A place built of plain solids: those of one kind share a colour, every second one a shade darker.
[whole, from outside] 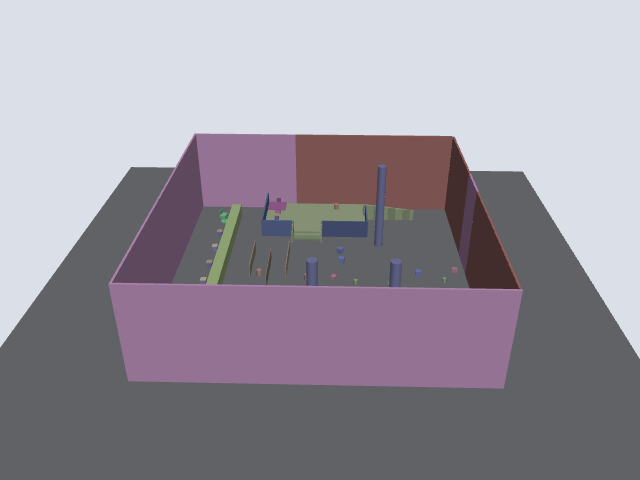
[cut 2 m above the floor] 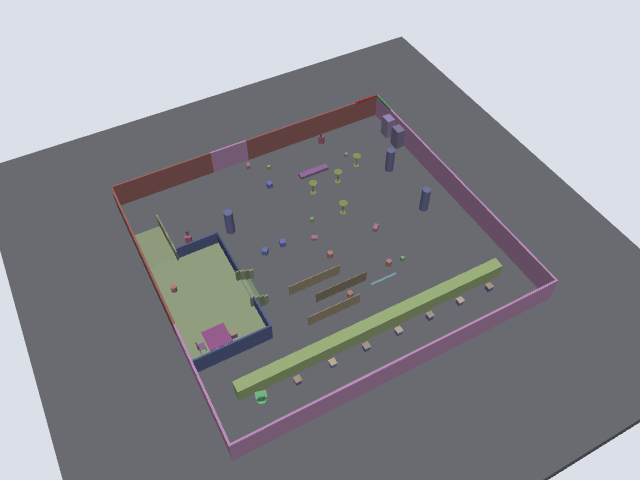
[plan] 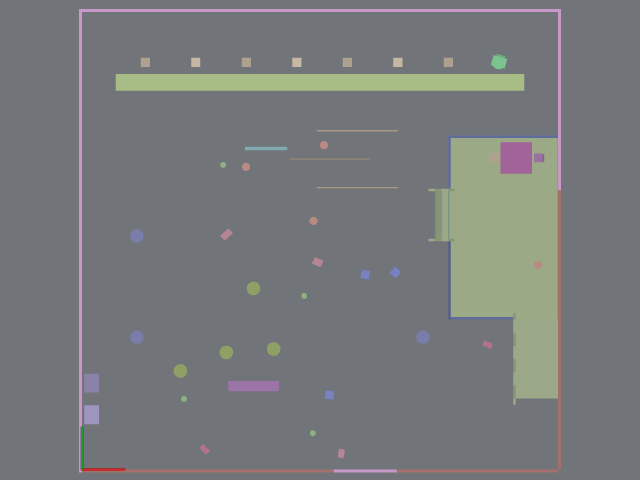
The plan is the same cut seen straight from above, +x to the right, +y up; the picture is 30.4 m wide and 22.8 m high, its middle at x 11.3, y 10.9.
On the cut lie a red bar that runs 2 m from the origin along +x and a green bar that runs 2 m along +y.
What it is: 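A banking hall; 22.6 x 21.7 m, 6.9 m high; a tellers' counter 1.1 m high across the rear; queue rails 0.95 m high, lanes 1.35 m; a raised part 5.2 m broad along one side, 3 risers of 0.147 m and a ramp 1 in 8.5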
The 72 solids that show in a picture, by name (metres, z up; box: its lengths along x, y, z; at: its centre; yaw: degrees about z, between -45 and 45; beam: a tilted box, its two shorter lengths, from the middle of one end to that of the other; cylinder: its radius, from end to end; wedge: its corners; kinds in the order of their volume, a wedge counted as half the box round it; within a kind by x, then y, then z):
{
 "wall_1": {"box": [0.15, 22.03, 6.95], "at": [-0.07, 10.87, 3.42]},
 "wall_2": {"box": [22.9, 0.15, 6.95], "at": [11.3, 21.8, 3.42]},
 "wall_3": {"box": [3.0, 0.15, 6.95], "at": [13.45, -0.07, 3.42]},
 "wall_4": {"box": [0.15, 8.62, 6.95], "at": [22.68, 17.57, 3.42]},
 "window_wall_1": {"box": [11.95, 0.15, 6.95], "at": [5.97, -0.07, 3.42]},
 "window_wall_2": {"box": [7.65, 0.15, 6.95], "at": [18.77, -0.07, 3.42]},
 "window_wall_3": {"box": [0.15, 13.26, 6.95], "at": [22.68, 6.63, 3.42]},
 "consult_1": {"box": [0.32, 0.12, 1.12], "at": [16.91, 10.9, 0.51]},
 "consult_2": {"box": [0.32, 2.25, 0.2], "at": [16.91, 12.09, 0.05]},
 "consult_3": {"box": [0.32, 0.12, 1.12], "at": [16.91, 13.28, 0.51]},
 "consult_4": {"box": [0.32, 0.12, 1.26], "at": [17.23, 10.9, 0.58]},
 "consult_5": {"box": [0.32, 2.25, 0.34], "at": [17.23, 12.09, 0.12]},
 "consult_6": {"box": [0.3, 0.12, 1.41], "at": [17.54, 10.9, 0.66]},
 "consult_7": {"box": [5.21, 8.74, 0.49], "at": [20.0, 11.49, 0.2]},
 "consult_8": {"box": [0.12, 0.62, 1.04], "at": [20.54, 3.68, 0.47]},
 "consult_9": {"box": [0.12, 0.62, 1.12], "at": [20.54, 4.31, 0.51]},
 "consult_10": {"box": [0.12, 0.62, 1.19], "at": [20.54, 4.93, 0.55]},
 "consult_11": {"box": [0.12, 0.62, 1.41], "at": [20.54, 6.81, 0.66]},
 "consult_12": {"wedge": [[20.6, 3.37, -0.05], [20.6, 3.37, 0.0], [20.6, 7.12, -0.05], [20.6, 7.12, 0.44], [22.6, 3.37, -0.05], [22.6, 3.37, 0.0], [22.6, 7.12, -0.05], [22.6, 7.12, 0.44]]},
 "tellers_1": {"box": [19.4, 0.8, 1.15], "at": [11.3, 18.39, 0.53]},
 "column_1": {"cylinder": 0.32, "from": [2.6, 6.29, 0.0], "to": [2.6, 6.29, 6.9]},
 "column_2": {"cylinder": 0.32, "from": [2.6, 11.09, 0.0], "to": [2.6, 11.09, 6.9]},
 "column_3": {"cylinder": 0.32, "from": [16.19, 6.29, 0.0], "to": [16.19, 6.29, 6.9]},
 "con_1": {"box": [0.12, 3.73, 0.59], "at": [17.45, 8.98, 0.25]},
 "con_2": {"box": [0.12, 3.73, 1.49], "at": [17.45, 8.98, 0.7]},
 "con_3": {"box": [0.12, 2.52, 0.59], "at": [17.45, 14.6, 0.25]},
 "con_4": {"box": [0.12, 2.52, 1.49], "at": [17.45, 14.6, 0.7]},
 "con_5": {"box": [3.09, 0.12, 0.59], "at": [18.93, 7.18, 0.25]},
 "con_6": {"box": [3.09, 0.12, 1.49], "at": [18.93, 7.18, 0.7]},
 "con_7": {"box": [5.21, 0.12, 0.59], "at": [20.0, 15.8, 0.25]},
 "con_8": {"box": [5.21, 0.12, 1.49], "at": [20.0, 15.8, 0.7]},
 "cash_1": {"box": [0.7, 0.9, 1.75], "at": [0.45, 2.6, 0.82]},
 "cash_2": {"box": [0.7, 0.9, 1.75], "at": [0.45, 4.1, 0.82]},
 "rail_1": {"box": [3.85, 0.06, 0.15], "at": [11.77, 14.74, 0.03]},
 "rail_2": {"box": [3.85, 0.06, 1.0], "at": [11.77, 14.74, 0.45]},
 "rail_3": {"box": [3.85, 0.06, 0.15], "at": [13.06, 13.39, 0.03]},
 "rail_4": {"box": [3.85, 0.06, 1.0], "at": [13.06, 13.39, 0.45]},
 "rail_5": {"box": [3.85, 0.06, 0.15], "at": [13.06, 16.09, 0.03]},
 "rail_6": {"box": [3.85, 0.06, 1.0], "at": [13.06, 16.09, 0.45]},
 "bench_upholstered_1": {"box": [2.4, 0.5, 0.25], "at": [8.14, 3.96, 0.33]},
 "ottoman_1": {"box": [0.4, 0.4, 0.47], "at": [11.75, 3.54, 0.18], "yaw": -5.4},
 "ottoman_2": {"box": [0.4, 0.4, 0.47], "at": [13.45, 9.26, 0.18], "yaw": -11.8},
 "ottoman_3": {"box": [0.4, 0.4, 0.47], "at": [14.88, 9.36, 0.18], "yaw": -39.3},
 "drum_1": {"cylinder": 0.2, "from": [7.78, 14.37, 0.0], "to": [7.78, 14.37, 0.46]},
 "drum_2": {"cylinder": 0.2, "from": [10.99, 11.8, 0.0], "to": [10.99, 11.8, 0.46]},
 "drum_3": {"cylinder": 0.2, "from": [11.49, 15.41, 0.0], "to": [11.49, 15.41, 0.46]},
 "drum_4": {"cylinder": 0.2, "from": [21.66, 9.71, 0.44], "to": [21.66, 9.71, 0.9]},
 "suitcase_1": {"box": [0.27, 0.45, 0.77], "at": [5.82, 0.96, 0.33], "yaw": 45.0},
 "suitcase_2": {"box": [0.45, 0.27, 0.77], "at": [19.26, 5.93, 0.33], "yaw": -23.5},
 "box_cardboard_1": {"box": [0.53, 0.32, 0.4], "at": [6.86, 11.16, 0.15], "yaw": 42.6},
 "box_cardboard_2": {"box": [0.44, 0.34, 0.29], "at": [11.19, 9.85, 0.09], "yaw": -24.4},
 "box_cardboard_3": {"box": [0.29, 0.42, 0.36], "at": [12.31, 0.76, 0.13], "yaw": -8.9},
 "task_chair_1": {"box": [0.68, 0.48, 0.26], "at": [19.81, 19.36, 0.58], "yaw": -15.9},
 "task_chair_2": {"box": [0.44, 0.1, 0.5], "at": [19.88, 19.64, 0.79], "yaw": -15.9},
 "table_top_1": {"box": [1.5, 1.5, 0.04], "at": [20.62, 14.8, 1.16]},
 "stool_top_1": {"box": [0.44, 0.44, 0.05], "at": [3.0, 19.34, 0.42]},
 "stool_top_2": {"box": [0.44, 0.44, 0.05], "at": [5.4, 19.34, 0.42]},
 "stool_top_3": {"box": [0.44, 0.44, 0.05], "at": [7.8, 19.34, 0.42]},
 "stool_top_4": {"box": [0.44, 0.44, 0.05], "at": [10.2, 19.34, 0.42]},
 "stool_top_5": {"box": [0.44, 0.44, 0.05], "at": [12.6, 19.34, 0.42]},
 "stool_top_6": {"box": [0.44, 0.44, 0.05], "at": [15.0, 19.34, 0.42]},
 "stool_top_7": {"box": [0.44, 0.44, 0.05], "at": [17.4, 19.34, 0.42]},
 "stool_top_8": {"box": [0.44, 0.44, 0.05], "at": [19.57, 14.8, 0.87]},
 "bar_table_1": {"cylinder": 0.33, "from": [4.67, 4.68, 1.03], "to": [4.67, 4.68, 1.06]},
 "bar_table_2": {"cylinder": 0.33, "from": [6.85, 5.56, 1.03], "to": [6.85, 5.56, 1.06]},
 "bar_table_3": {"cylinder": 0.33, "from": [8.14, 8.6, 1.03], "to": [8.14, 8.6, 1.06]},
 "bar_table_4": {"cylinder": 0.33, "from": [9.1, 5.72, 1.03], "to": [9.1, 5.72, 1.06]},
 "strip_1": {"box": [2.0, 0.18, 0.08], "at": [8.74, 15.25, -0.01]},
 "side_chair_1": {"box": [0.42, 0.42, 0.04], "at": [21.67, 14.8, 0.87]},
 "consult_nose_1": {"box": [0.05, 2.25, 0.003], "at": [16.77, 12.09, 0.15]},
 "consult_nose_2": {"box": [0.05, 2.25, 0.003], "at": [17.09, 12.09, 0.3]},
 "consult_nose_3": {"box": [0.05, 2.25, 0.003], "at": [17.41, 12.09, 0.44]}
}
